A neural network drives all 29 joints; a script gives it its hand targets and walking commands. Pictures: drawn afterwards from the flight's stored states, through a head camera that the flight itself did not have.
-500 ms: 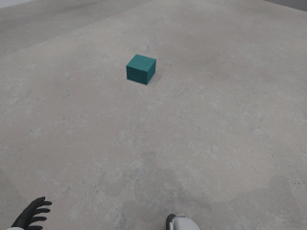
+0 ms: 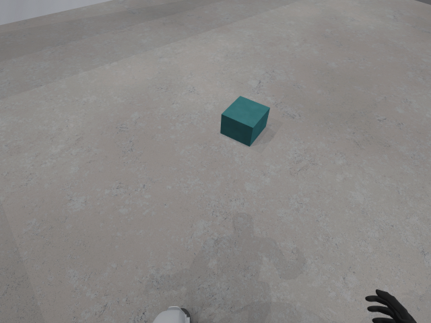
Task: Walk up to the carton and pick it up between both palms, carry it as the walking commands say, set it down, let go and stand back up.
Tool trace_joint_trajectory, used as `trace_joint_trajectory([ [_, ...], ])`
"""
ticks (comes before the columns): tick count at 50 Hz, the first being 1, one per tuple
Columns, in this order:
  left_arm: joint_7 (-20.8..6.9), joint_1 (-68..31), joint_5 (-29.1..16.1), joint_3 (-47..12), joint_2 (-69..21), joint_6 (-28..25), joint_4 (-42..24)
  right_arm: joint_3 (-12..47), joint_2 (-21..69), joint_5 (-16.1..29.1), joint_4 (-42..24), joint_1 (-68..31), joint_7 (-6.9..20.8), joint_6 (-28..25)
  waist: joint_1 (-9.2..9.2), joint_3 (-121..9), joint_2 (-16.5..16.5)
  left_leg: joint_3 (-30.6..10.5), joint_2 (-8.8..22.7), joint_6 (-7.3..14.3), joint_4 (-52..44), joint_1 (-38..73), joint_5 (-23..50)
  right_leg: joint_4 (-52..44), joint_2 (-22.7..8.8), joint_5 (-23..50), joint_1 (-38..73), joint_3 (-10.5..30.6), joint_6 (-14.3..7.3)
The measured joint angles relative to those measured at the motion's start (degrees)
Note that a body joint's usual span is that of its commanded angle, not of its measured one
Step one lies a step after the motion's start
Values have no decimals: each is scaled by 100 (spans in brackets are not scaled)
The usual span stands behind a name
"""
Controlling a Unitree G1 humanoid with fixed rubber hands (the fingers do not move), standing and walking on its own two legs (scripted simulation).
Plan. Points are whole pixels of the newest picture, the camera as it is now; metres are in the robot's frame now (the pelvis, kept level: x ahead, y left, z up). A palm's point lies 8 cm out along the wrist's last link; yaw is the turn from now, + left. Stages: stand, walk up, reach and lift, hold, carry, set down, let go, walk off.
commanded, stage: walk up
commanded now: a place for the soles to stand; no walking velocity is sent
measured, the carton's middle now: (244, 120) +1.45 -0.12 -0.69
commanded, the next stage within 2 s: none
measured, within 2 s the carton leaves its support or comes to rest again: neither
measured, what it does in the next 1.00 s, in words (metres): walks ahead: left foot, then right foot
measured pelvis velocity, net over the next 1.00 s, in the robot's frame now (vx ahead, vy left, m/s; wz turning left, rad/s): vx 0.45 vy -0.02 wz -0.03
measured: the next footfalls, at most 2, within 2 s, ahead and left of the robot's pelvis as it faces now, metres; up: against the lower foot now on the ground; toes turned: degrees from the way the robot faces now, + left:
left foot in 0.06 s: +0.21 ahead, +0.13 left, +0.00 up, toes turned +5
right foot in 0.48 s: +0.40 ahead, -0.15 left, +0.00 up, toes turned -7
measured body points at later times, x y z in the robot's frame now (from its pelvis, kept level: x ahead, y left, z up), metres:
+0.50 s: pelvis +0.24 -0.02 -0.01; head +0.25 -0.03 +0.44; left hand +0.45 +0.30 -0.07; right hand +0.24 -0.39 -0.10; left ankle +0.17 +0.12 -0.73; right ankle +0.36 -0.15 -0.74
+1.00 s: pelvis +0.45 -0.02 -0.01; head +0.46 +0.01 +0.44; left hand +0.53 +0.32 -0.12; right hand +0.57 -0.37 -0.06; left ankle +0.52 +0.10 -0.74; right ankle +0.43 -0.15 -0.68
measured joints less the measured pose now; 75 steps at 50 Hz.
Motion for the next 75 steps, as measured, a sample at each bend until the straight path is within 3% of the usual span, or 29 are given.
trace_joint_trajectory([
  [2, 16, 93, 5, -25, 51, 21, 9, -15, -4, 6, -87, -118, -2, -47, 34, -61, -85, 105, -179, 122, -329, 373, -146, 288, -109, -357, 90, 32, 86],
  [4, 53, 77, -36, -75, 40, 58, -15, -46, -41, -67, -210, -197, -79, -136, 9, -58, -174, 123, -331, 243, -270, 520, -230, 1546, -248, -766, -334, 176, -4],
  [6, 113, -58, -43, -144, -11, 89, -65, -24, -3, 3, -288, -173, -160, -162, -50, -18, -300, 199, -393, 236, -2, 578, -426, 3116, -219, -642, -1047, 542, -42],
  [8, 115, -185, -53, -194, -44, 81, -103, 18, 39, 63, -297, -19, -212, -167, -122, -36, -427, 283, -434, 218, -118, 838, -557, 3817, -280, -301, -1630, 690, -38],
  [10, 60, -290, -45, -206, -86, 88, -102, 54, 40, 72, -279, 190, -231, -173, -219, -83, -516, 372, -468, 194, -369, 1137, -597, 3699, -443, -128, -2048, 725, 32],
  [17, -178, -738, 24, -111, -164, 211, 27, -31, -168, 21, -146, 953, -208, -210, -611, -127, -468, 500, -481, 128, -911, 2009, -909, 1843, -785, 719, -2627, 623, 168],
  [21, -275, -1121, 9, -52, -147, 221, 42, -71, -264, 12, -34, 1245, -207, -174, -741, -98, -399, 530, -449, -37, -937, 2425, -1249, 1003, -734, 1181, -2428, 530, 81],
  [24, -251, -1350, 16, -56, -82, 168, -26, -45, -294, -14, -9, 1396, -241, -138, -783, -100, -320, 487, -323, -197, -538, 2570, -1730, 620, -528, 968, -1974, 459, -40],
  [26, -139, -1464, 11, -36, -59, 81, -135, 0, -257, 2, 12, 1346, -282, -103, -733, 9, -205, 271, -177, -59, 703, 2150, -2087, 856, -383, 1253, -1940, 422, -40],
  [28, -49, -1408, -38, -52, -99, 44, -232, 61, -195, 33, 17, 1212, -328, -69, -676, 78, -101, -191, -296, 70, 2079, 1493, -2052, 1029, -325, 959, -1842, 369, -40],
  [30, 12, -1253, -69, -75, -168, 45, -279, 103, -159, 37, 21, 1108, -337, -76, -591, 80, 19, -370, -295, 98, 2647, 955, -1784, 895, -276, 779, -1610, 300, -68],
  [33, 41, -951, -45, -76, -214, 33, -315, 125, -105, 7, 63, 1008, -273, -71, -425, 27, 101, -324, -114, 9, 2316, 417, -1524, 631, -240, 697, -1278, 192, -69],
  [37, 22, -511, -11, -42, -161, 23, -300, 105, -37, -34, 87, 816, -157, -25, -233, -5, 50, -125, 36, -58, 1203, 109, -1129, 473, -242, 461, -921, 94, -70],
  [42, -13, -87, 4, -47, -31, 94, -217, 30, -16, -30, 43, 531, -74, -62, -84, -75, -122, 138, -113, -33, 54, 393, -537, 636, -333, -56, -561, 33, 39],
  [44, 0, 49, 7, -85, -10, 114, -220, -17, -115, -41, -54, 484, -115, -147, -70, -124, -171, 141, -267, 104, -253, 689, -516, 1218, -418, -469, -655, 74, -10],
  [46, 52, 6, -10, -117, -47, 166, -177, -36, -120, -36, -149, 433, -210, -212, -151, -87, -308, 165, -367, 136, 105, 643, -494, 2504, -405, -714, -1135, 412, -68],
  [49, 103, -138, -25, -193, -102, 193, -121, 5, -70, 34, -219, 499, -284, -210, -256, -85, -483, 247, -408, 122, 27, 945, -770, 3566, -388, -432, -1842, 656, 2],
  [56, -82, -545, 20, -146, -204, 226, -20, -1, -214, -11, -224, 954, -282, -171, -593, -114, -446, 341, -352, 67, -434, 1665, -1026, 2067, -651, 184, -2397, 545, 120],
  [61, -166, -839, 35, -41, -97, 171, -25, -8, -309, -25, -152, 1233, -269, -88, -694, -129, -305, 320, -212, -106, -56, 1947, -1616, 987, -514, 548, -1949, 417, 7],
  [64, -46, -925, 27, 15, -32, 59, -134, 37, -259, -4, -88, 1212, -324, -22, -607, -61, -110, -116, -175, 83, 1528, 1414, -2159, 1259, -325, 806, -1896, 339, 2],
  [67, 57, -813, -36, -12, -85, 38, -220, 107, -180, 21, -35, 1086, -372, -25, -484, -25, 54, -428, -314, 120, 2610, 721, -1878, 1166, -277, 522, -1628, 251, -38],
  [75, 49, -222, 5, -36, -15, 95, -324, 121, 11, -17, -16, 790, -193, -42, -138, -19, -82, 58, -169, 5, 734, 356, -1195, 901, -383, 137, -1014, 132, 2],
])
